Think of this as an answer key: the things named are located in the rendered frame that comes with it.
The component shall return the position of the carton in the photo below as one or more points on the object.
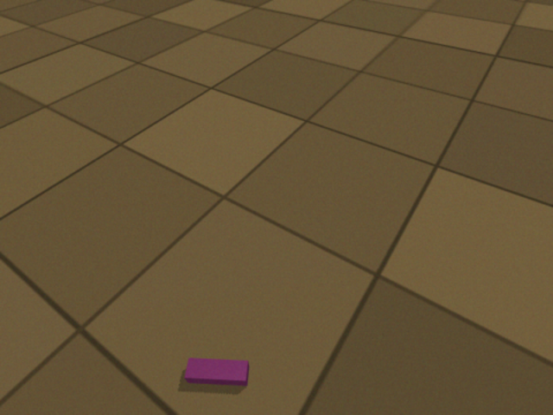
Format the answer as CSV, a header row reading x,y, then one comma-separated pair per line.
x,y
217,372

